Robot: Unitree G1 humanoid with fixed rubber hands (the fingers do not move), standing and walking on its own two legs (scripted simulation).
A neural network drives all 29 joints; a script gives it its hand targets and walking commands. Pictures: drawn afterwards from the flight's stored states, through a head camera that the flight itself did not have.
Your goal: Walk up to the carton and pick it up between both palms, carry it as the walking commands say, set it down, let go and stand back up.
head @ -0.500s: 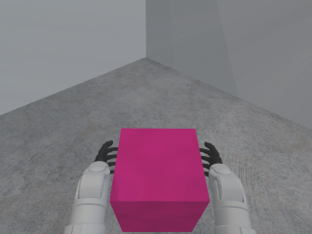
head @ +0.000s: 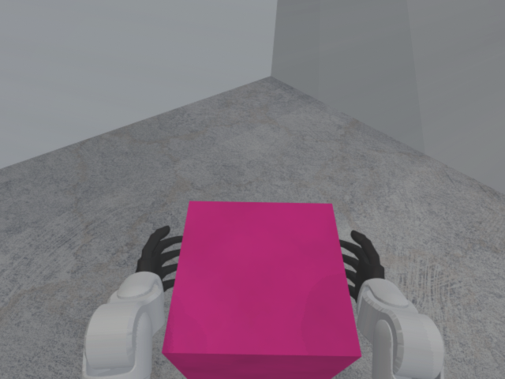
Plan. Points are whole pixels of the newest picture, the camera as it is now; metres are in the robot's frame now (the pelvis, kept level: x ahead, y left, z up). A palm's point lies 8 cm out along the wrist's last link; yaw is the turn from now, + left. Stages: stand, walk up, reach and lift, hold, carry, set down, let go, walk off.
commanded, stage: carry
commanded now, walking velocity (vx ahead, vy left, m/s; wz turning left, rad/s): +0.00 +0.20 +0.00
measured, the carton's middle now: (258, 300) +0.25 -0.01 +0.02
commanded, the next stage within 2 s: none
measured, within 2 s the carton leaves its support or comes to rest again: neither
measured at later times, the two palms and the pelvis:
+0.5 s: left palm (83, 304) +0.19 +0.21 +0.12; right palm (332, 321) +0.18 -0.09 +0.11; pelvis -0.04 +0.07 +0.02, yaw -2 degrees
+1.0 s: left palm out of the picture +0.14 +0.35 +0.10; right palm (214, 366) +0.13 +0.05 +0.09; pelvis -0.09 +0.21 +0.01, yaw -1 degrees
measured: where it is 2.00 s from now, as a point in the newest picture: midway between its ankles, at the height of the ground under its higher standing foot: outside the picture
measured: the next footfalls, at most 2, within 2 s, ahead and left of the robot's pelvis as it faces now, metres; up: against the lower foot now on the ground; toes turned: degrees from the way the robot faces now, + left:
right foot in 0.28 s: -0.01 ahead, -0.06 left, +0.00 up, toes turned -11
left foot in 0.64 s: +0.01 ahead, +0.29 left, +0.00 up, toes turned +6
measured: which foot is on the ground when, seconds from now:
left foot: down 0.00-0.30, up 0.32-0.62, down 0.64-0.92, up 0.94-1.00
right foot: up 0.00-0.26, down 0.28-0.66, up 0.68-0.90, down 0.92-1.00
